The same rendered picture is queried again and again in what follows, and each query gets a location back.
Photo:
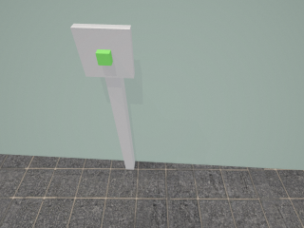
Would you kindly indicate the button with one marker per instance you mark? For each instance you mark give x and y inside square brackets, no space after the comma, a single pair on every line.
[104,57]

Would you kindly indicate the panel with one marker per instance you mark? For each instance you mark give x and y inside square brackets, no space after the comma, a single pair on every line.
[117,38]

